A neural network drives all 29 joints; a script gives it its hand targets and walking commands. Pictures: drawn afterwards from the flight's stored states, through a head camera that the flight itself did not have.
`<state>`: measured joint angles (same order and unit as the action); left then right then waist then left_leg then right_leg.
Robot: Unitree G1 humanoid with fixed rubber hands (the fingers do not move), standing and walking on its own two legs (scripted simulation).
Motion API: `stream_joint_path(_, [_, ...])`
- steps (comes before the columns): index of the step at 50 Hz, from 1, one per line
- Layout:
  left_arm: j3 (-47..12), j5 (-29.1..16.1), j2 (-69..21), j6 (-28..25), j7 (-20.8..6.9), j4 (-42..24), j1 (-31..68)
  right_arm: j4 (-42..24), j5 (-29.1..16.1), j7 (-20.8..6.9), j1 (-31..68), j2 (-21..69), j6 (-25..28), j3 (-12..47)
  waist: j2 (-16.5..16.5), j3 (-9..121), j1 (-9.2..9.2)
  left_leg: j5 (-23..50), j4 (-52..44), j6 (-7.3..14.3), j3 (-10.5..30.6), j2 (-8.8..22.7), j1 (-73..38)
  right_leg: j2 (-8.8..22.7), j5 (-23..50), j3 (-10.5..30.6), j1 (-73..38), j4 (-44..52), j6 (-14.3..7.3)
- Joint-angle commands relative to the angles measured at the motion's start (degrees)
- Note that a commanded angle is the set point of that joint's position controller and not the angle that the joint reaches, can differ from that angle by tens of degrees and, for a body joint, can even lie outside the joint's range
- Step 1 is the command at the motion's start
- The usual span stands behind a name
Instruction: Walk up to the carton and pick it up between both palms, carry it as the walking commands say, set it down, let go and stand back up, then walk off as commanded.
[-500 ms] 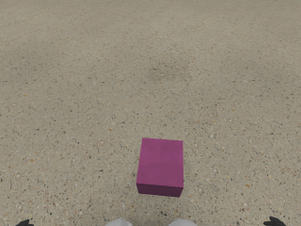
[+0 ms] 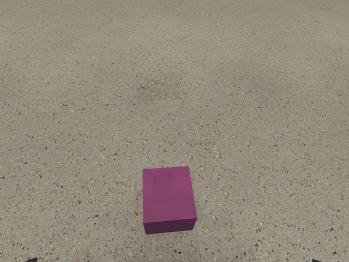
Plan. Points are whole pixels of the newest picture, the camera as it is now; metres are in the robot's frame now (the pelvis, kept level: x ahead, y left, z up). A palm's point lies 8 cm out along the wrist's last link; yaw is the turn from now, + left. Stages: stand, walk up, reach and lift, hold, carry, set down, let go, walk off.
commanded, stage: walk up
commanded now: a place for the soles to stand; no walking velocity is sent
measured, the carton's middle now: (167, 199) +0.51 +0.01 -0.65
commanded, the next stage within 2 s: reach and lift in 1.38 s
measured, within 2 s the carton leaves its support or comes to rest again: neither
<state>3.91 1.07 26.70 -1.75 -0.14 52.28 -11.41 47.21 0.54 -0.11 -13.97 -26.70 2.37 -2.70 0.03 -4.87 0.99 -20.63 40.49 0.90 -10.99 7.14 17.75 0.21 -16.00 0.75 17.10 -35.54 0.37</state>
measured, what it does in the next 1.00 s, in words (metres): stands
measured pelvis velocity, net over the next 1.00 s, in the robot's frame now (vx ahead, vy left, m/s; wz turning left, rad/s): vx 0.04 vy -0.03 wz -0.04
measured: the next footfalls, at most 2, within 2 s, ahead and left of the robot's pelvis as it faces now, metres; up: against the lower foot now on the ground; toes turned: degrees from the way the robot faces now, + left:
none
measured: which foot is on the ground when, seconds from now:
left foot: down 0.00-1.00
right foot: down 0.00-1.00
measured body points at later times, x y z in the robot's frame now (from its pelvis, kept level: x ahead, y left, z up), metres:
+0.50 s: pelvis +0.02 -0.03 +0.02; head +0.04 -0.04 +0.47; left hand +0.15 +0.30 -0.08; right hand +0.14 -0.36 -0.09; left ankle +0.01 +0.10 -0.72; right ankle +0.02 -0.14 -0.72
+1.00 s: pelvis +0.04 -0.03 +0.02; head +0.05 -0.03 +0.47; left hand +0.16 +0.30 -0.09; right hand +0.13 -0.36 -0.09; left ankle +0.01 +0.10 -0.72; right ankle +0.02 -0.14 -0.72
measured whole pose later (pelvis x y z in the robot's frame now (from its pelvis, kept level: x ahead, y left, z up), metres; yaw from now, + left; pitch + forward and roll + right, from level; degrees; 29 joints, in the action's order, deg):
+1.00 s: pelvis +0.04 -0.03 +0.02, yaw -2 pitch -2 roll +1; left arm 0.4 0.5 24.8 -1.0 0.4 60.5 -5.3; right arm 60.4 0.9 -1.0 -4.3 -24.0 -0.1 -2.8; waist 0.0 -3.0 0.6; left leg -15.4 23.9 -2.0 -13.2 6.0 5.8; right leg -0.7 -15.5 2.8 9.5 -26.7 -0.5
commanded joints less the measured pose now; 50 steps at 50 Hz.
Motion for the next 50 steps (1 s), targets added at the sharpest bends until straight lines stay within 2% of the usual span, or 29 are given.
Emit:
stream_joint_path(1, [1.81, -0.57, 12.92, -1.24, 0.58, -1.91, 0.60, -1.71, -0.70, 0.27, 3.32, -8.36, 0.22, -1.73, 3.70, 5.96, -1.12, -5.41, -5.65, 0.75, 6.09, -1.31, 0.66, 10.23, -1.29, 17.95, -1.61, 8.41, -9.22])
stream_joint_path(2, [1.27, -0.65, 12.47, -1.07, 0.55, -1.55, 1.14, -0.87, -0.58, 0.22, 3.79, -9.01, 0.25, -1.92, 3.60, 4.79, -1.04, -6.22, -7.63, 1.14, 6.74, -1.19, -1.76, 9.12, -3.55, 15.69, 1.68, 8.07, -8.71])
stream_joint_path(3, [0.73, -0.69, 11.65, -0.82, 0.54, -1.59, 2.84, 0.16, -0.34, 0.10, 3.23, -9.69, 0.35, -1.97, 2.52, 3.41, -0.55, -6.52, -11.11, 1.57, 8.19, -0.04, -3.65, 7.03, -3.68, 12.42, 4.59, 6.72, -7.21])
stream_joint_path(5, [-0.25, -0.84, 8.95, -0.52, 0.27, -0.46, 3.78, 1.35, 0.60, 0.10, 4.03, -11.53, 1.02, -2.34, -1.83, 2.19, -0.24, -6.63, -19.42, 3.72, 14.06, 7.05, -4.85, 1.97, 1.75, 3.78, 5.78, 0.61, -3.73])
stream_joint_path(6, [-0.47, -0.67, 8.23, -0.38, 0.27, 0.61, 3.15, 2.01, 0.85, 0.09, 4.59, -12.15, 1.09, -2.36, -3.24, 2.58, -0.64, -4.09, -20.80, 5.21, 15.45, 9.85, -4.53, 1.19, 1.73, 1.53, 4.39, -0.87, -2.71])
stream_joint_path(7, [-0.55, -0.55, 8.03, -0.36, 0.21, 1.53, 2.53, 2.50, 0.75, 0.01, 5.71, -11.68, 1.04, -2.13, -2.89, 2.66, -1.26, -1.12, -19.83, 5.54, 13.89, 10.03, -3.57, 1.63, 2.08, 1.43, 2.11, 0.74, -2.54])
stream_joint_path(8, [-0.57, -0.51, 8.12, -0.51, 0.09, 2.18, 2.64, 2.93, 0.56, -0.04, 6.73, -10.72, 0.91, -1.82, -2.20, 3.13, -1.56, 0.50, -18.26, 4.55, 10.82, 8.36, -2.49, 2.19, 4.30, 2.45, -0.64, 2.84, -2.85])
stream_joint_path(10, [-0.50, -0.65, 9.41, -0.93, 0.09, 2.74, 4.30, 3.79, 0.06, -0.06, 7.64, -9.25, 0.60, -1.61, 0.23, 3.55, -0.84, 2.96, -14.70, 1.86, 5.93, 3.84, -3.32, 4.24, 11.92, 6.38, -2.04, 5.79, -4.08])
stream_joint_path(11, [-0.58, -0.76, 9.90, -1.05, 0.23, 2.97, 4.72, 4.22, -0.14, -0.09, 7.84, -8.89, 0.41, -1.65, 1.25, 4.36, -0.57, 3.80, -13.54, 1.28, 5.32, 2.29, -5.36, 5.21, 14.03, 8.08, -1.27, 6.76, -4.72])
stream_joint_path(13, [-0.96, -0.91, 10.35, -1.15, 0.58, 3.32, 5.39, 4.93, -0.15, -0.24, 8.45, -8.35, 0.06, -1.62, 2.61, 5.58, -0.28, 5.31, -13.13, 0.91, 5.71, 1.38, -9.31, 6.33, 16.24, 10.07, 0.40, 8.47, -5.16])
stream_joint_path(17, [-1.76, -1.00, 9.57, -0.93, 0.87, 4.07, 7.05, 6.72, 0.04, -0.46, 9.75, -7.98, -0.39, -1.41, 3.04, 6.65, -0.11, 7.92, -15.11, 0.83, 5.90, 1.94, -13.16, 5.74, 17.15, 9.45, 0.50, 10.19, -4.45])
stream_joint_path(27, [-2.13, -1.19, 9.42, -0.27, 0.72, 6.19, 8.47, 10.18, 0.08, -0.58, 12.95, -7.94, -1.16, -1.27, 1.17, 6.81, -0.53, 10.98, -18.47, 0.33, 4.93, 2.79, -16.14, 5.09, 18.60, 8.21, -1.88, 12.56, -3.67])
stream_joint_path(37, [-1.95, -1.00, 9.20, 0.24, 0.63, 6.84, 8.79, 11.30, 0.21, -0.58, 13.59, -7.81, -1.60, -1.54, 0.46, 6.47, -0.51, 11.58, -20.08, 0.15, 4.78, 3.09, -17.57, 4.55, 18.41, 7.83, -2.85, 13.77, -3.32])
stream_joint_path(41, [-1.60, -0.65, 9.48, 0.19, 0.71, 6.34, 8.32, 11.11, 0.42, -0.71, 12.88, -7.60, -1.89, -1.68, 0.79, 5.66, -0.56, 7.88, -19.98, 0.62, 4.87, 2.50, -16.53, 4.79, 14.10, 8.43, -2.49, 13.93, -3.75])
stream_joint_path(50, [-1.60, -0.63, 8.91, 0.33, 0.83, 5.65, 7.78, 10.34, 0.35, -0.59, 11.77, -7.72, -2.00, -2.01, 0.13, 6.25, -0.40, 13.31, -19.49, 0.80, 4.70, 2.87, -17.39, 4.10, 19.66, 6.75, -3.92, 11.89, -3.55])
